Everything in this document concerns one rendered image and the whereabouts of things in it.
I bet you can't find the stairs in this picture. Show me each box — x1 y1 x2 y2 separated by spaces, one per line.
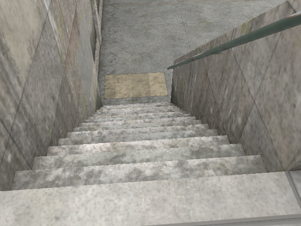
11 102 267 191

